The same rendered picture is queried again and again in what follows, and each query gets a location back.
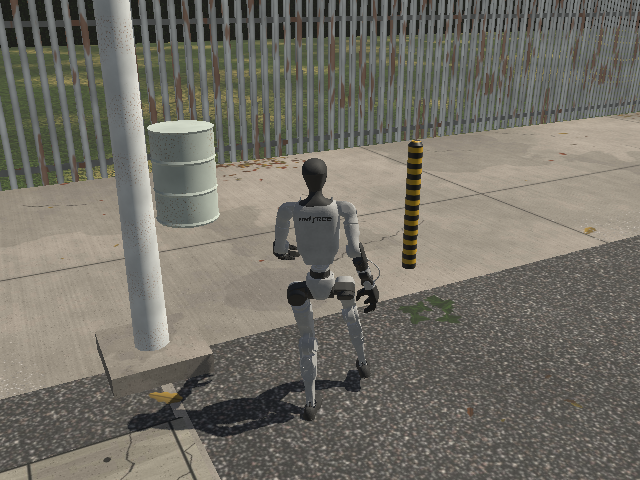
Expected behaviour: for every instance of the robot right forearm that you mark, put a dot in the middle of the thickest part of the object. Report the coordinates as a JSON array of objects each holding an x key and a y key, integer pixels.
[{"x": 363, "y": 269}]

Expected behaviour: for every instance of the right robot thigh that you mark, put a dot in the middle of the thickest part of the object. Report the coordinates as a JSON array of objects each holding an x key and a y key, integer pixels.
[{"x": 344, "y": 288}]

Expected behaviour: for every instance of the robot torso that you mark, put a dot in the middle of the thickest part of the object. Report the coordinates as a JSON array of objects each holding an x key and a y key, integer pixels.
[{"x": 317, "y": 231}]

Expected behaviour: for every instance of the right robot hand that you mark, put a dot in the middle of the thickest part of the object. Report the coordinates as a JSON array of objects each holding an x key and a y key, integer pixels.
[{"x": 372, "y": 299}]

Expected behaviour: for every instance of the left robot upper arm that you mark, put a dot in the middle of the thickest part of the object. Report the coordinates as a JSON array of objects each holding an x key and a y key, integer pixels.
[{"x": 284, "y": 214}]

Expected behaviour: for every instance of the robot left forearm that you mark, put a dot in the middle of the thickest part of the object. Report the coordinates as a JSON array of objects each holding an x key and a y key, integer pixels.
[{"x": 276, "y": 254}]

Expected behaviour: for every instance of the right robot upper arm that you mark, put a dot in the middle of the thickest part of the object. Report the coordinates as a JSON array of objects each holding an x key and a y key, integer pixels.
[{"x": 351, "y": 226}]

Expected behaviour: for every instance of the left robot hand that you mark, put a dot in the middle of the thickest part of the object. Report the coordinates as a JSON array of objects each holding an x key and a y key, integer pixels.
[{"x": 291, "y": 254}]

